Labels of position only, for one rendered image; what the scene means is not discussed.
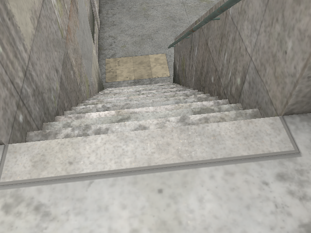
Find stairs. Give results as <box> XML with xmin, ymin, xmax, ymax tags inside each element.
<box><xmin>25</xmin><ymin>83</ymin><xmax>262</xmax><ymax>143</ymax></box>

